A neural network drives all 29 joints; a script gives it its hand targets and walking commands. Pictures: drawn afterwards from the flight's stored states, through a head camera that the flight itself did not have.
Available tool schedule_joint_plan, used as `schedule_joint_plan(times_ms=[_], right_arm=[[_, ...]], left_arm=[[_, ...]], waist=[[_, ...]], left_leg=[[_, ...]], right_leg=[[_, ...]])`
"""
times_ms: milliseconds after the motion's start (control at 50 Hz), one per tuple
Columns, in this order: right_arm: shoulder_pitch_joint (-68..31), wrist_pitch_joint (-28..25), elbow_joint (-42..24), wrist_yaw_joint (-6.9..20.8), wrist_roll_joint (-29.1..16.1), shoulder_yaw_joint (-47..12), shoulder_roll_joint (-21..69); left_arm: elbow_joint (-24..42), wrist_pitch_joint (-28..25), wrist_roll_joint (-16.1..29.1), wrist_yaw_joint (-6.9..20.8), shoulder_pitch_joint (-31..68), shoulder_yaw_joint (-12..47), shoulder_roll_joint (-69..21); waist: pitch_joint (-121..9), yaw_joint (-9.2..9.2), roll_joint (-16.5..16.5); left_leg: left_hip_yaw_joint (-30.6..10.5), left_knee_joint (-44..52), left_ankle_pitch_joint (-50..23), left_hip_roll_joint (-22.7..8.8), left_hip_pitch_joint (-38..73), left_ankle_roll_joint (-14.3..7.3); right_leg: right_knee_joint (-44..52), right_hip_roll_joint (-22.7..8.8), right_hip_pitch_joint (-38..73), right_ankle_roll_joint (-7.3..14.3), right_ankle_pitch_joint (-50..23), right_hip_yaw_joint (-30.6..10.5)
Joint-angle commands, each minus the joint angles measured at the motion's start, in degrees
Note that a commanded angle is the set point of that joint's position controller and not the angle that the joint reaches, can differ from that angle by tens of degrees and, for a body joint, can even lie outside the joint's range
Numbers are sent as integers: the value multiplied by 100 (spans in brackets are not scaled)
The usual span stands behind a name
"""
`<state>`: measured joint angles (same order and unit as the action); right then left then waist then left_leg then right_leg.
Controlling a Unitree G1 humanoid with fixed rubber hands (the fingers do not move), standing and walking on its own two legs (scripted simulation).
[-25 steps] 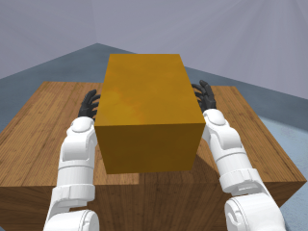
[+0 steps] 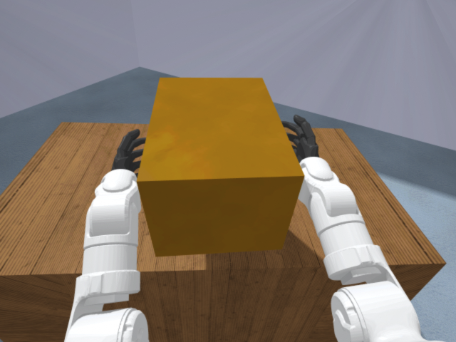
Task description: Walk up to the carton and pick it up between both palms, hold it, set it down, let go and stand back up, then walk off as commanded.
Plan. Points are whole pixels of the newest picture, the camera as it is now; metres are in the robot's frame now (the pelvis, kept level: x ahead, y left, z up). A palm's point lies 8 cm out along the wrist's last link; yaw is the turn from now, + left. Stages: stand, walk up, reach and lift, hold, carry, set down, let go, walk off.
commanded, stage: hold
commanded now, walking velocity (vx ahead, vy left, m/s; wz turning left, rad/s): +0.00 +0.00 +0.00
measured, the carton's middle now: (215, 156) +0.43 +0.00 +0.17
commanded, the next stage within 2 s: none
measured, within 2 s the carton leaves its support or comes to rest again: neither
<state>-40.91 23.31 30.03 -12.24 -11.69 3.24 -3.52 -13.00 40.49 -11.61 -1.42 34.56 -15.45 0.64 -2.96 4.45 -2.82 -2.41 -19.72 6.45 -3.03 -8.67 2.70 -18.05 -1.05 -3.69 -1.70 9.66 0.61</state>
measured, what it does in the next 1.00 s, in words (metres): stands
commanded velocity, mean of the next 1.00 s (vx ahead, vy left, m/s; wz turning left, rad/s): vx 0.00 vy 0.00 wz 0.00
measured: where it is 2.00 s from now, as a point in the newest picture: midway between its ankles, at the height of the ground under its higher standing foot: outside the picture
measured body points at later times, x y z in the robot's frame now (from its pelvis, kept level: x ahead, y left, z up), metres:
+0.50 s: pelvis +0.02 +0.00 +0.00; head -0.03 +0.02 +0.45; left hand +0.39 +0.16 +0.17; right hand +0.39 -0.16 +0.20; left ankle +0.05 +0.15 -0.75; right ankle +0.01 -0.14 -0.75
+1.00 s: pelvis +0.01 -0.01 +0.00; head -0.04 +0.02 +0.45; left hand +0.38 +0.16 +0.17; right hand +0.38 -0.15 +0.20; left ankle +0.05 +0.15 -0.75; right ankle +0.01 -0.14 -0.75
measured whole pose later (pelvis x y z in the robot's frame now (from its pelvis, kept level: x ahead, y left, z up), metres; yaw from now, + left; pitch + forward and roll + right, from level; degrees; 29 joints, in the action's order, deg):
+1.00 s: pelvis +0.01 -0.01 +0.00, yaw +1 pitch -6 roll -1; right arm -37.7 25.3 23.6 -13.9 -12.7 1.1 -3.3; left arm -7.1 42.1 -12.3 0.5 31.3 -16.3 -0.2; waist -1.3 4.8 -2.5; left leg -3.0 -19.4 7.1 -3.2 -6.5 3.0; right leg -17.6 -0.8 -1.2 -1.4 10.5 1.2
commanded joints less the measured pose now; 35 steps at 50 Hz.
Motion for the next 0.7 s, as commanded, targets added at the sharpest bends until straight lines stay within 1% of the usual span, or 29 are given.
schedule_joint_plan(times_ms=[0,20,40,80,100,120,160,180,220,240,260,280,300,320,340,360,380,420,460,500,520,540,560,580,600,620,640,660,680], right_arm=[[-4496,-371,-1699,715,-494,-2336,3669],[-4666,-431,-1802,709,-438,-2344,3728],[-4549,-456,-1754,706,-396,-2301,3689],[-4574,-475,-2063,670,-665,-2482,3774],[-4541,-436,-1891,666,-630,-2424,3726],[-4406,-447,-1925,632,-644,-2511,3613],[-4389,-398,-1931,628,-661,-2491,3790],[-4367,-436,-2279,632,-797,-2571,3665],[-4130,-374,-2036,611,-695,-2593,3717],[-4124,-373,-2070,594,-849,-2652,3710],[-4033,-313,-1969,598,-793,-2665,3726],[-4229,-430,-2528,569,-870,-2741,3680],[-3788,-282,-1979,582,-775,-2652,3492],[-3999,-339,-2474,546,-824,-2691,3617],[-3966,-288,-2331,556,-835,-2694,3565],[-3965,-349,-2662,549,-1000,-2956,3702],[-4079,-360,-2873,527,-941,-2944,3634],[-4015,-335,-3179,469,-1071,-3020,3627],[-3683,-239,-3078,443,-1051,-3019,3482],[-3711,-191,-3099,480,-1073,-3042,3412],[-3636,-142,-2737,486,-954,-2899,3302],[-3830,-158,-3049,475,-1007,-2973,3383],[-3556,-107,-2725,461,-906,-2968,3387],[-3505,-106,-2741,486,-956,-2998,3470],[-3617,-125,-3013,471,-992,-3068,3440],[-3653,-117,-3029,457,-932,-3051,3436],[-3500,-157,-3248,430,-950,-3073,3547],[-3630,-170,-3481,388,-1012,-3142,3504],[-3769,-159,-3569,401,-1015,-3196,3632]], left_arm=[[966,-670,934,782,4754,3109,-3433],[1031,-741,928,807,4820,3064,-3383],[1042,-793,950,812,4891,3139,-3392],[1226,-744,995,811,4684,3187,-3533],[1285,-783,996,802,4869,3146,-3517],[1167,-736,866,825,4538,3070,-3440],[1242,-726,837,821,4599,3006,-3426],[1352,-697,849,838,4335,3154,-3550],[1674,-763,908,830,4687,3189,-3349],[1765,-744,904,821,4661,3155,-3375],[1695,-716,895,817,4604,3093,-3339],[1801,-692,956,817,4356,3263,-3447],[1633,-640,823,820,4312,3182,-3215],[1908,-671,980,855,4283,3274,-3313],[1737,-615,846,868,4218,3190,-3278],[2370,-651,952,844,4328,3314,-3384],[2328,-663,1043,792,4437,3487,-3246],[2216,-572,1098,799,4007,3613,-3435],[2290,-531,908,817,3737,3407,-3250],[2448,-509,885,835,3927,3415,-3175],[1972,-458,808,866,3740,3256,-3121],[2024,-413,874,892,3549,3366,-3221],[2048,-413,718,932,3612,3153,-2992],[2472,-473,797,949,3927,3173,-2994],[2535,-473,850,923,3959,3284,-2967],[2421,-433,895,944,3869,3370,-3043],[2703,-516,1051,939,3922,3434,-3074],[2825,-546,1113,937,3960,3411,-2933],[2863,-576,1230,920,4150,3539,-3007]], waist=[[-2329,83,555],[-2689,20,404],[-2700,100,524],[-2887,61,558],[-2805,94,545],[-2802,37,443],[-2654,2,503],[-2749,84,606],[-2872,81,604],[-2746,73,650],[-2456,87,526],[-2864,16,552],[-2230,106,585],[-2623,145,478],[-2368,173,529],[-2786,62,622],[-3030,92,698],[-2990,109,662],[-2620,100,510],[-2719,64,690],[-2191,57,595],[-2248,75,377],[-2115,37,387],[-2386,78,372],[-2554,42,451],[-2432,143,414],[-2764,190,368],[-3081,136,390],[-3155,179,417]], left_leg=[[331,181,-337,604,1395,-144],[402,196,-313,604,1378,-173],[378,186,-199,614,1353,-177],[385,38,-762,609,1545,-101],[331,66,-766,593,1603,-105],[352,33,-893,614,1613,-123],[360,91,-759,600,1513,-175],[335,-9,-1205,621,1660,-97],[312,-36,-1131,621,1684,-58],[290,-59,-1289,620,1702,-62],[314,16,-1113,633,1637,-91],[351,-59,-1425,610,1804,-26],[319,26,-1134,610,1664,-38],[244,-101,-1448,613,1677,-37],[260,-44,-1381,648,1624,-57],[290,-132,-1861,619,1794,-7],[242,-178,-1670,632,1903,11],[264,-295,-1999,630,1930,37],[227,-212,-1908,631,1922,-3],[172,-158,-1769,599,1873,-1],[228,-25,-1326,613,1719,-65],[208,-46,-1530,595,1714,-49],[296,4,-1316,626,1681,-76],[284,-3,-1350,622,1781,-84],[264,-60,-1422,630,1793,-59],[250,-69,-1437,658,1722,-74],[208,-97,-1638,642,1798,-85],[213,-180,-1801,673,1830,-88],[219,-193,-1737,673,1758,-82]], right_leg=[[450,526,-291,-56,-238,322],[435,513,-104,-121,-279,339],[397,481,-182,-114,-310,321],[333,563,39,-86,-750,295],[372,561,-92,-71,-669,300],[369,584,89,-89,-886,347],[372,526,46,-99,-807,275],[328,573,152,-115,-1197,324],[269,571,172,-91,-1109,300],[276,563,139,-105,-1186,280],[335,552,55,-140,-1067,291],[294,591,219,-126,-1332,317],[350,589,59,-113,-1063,328],[250,581,207,-151,-1398,293],[334,556,206,-160,-1383,282],[202,610,326,-147,-1708,298],[209,563,238,-164,-1644,331],[227,606,351,-137,-1922,274],[193,593,285,-185,-2154,277],[213,601,245,-171,-1782,274],[324,546,128,-161,-1429,269],[311,580,239,-191,-1668,299],[314,523,330,-201,-1687,245],[256,514,340,-237,-1771,279],[222,556,370,-196,-1732,276],[240,526,362,-217,-1878,281],[177,539,482,-241,-2167,270],[135,481,612,-284,-2635,211],[130,493,505,-297,-2618,203]])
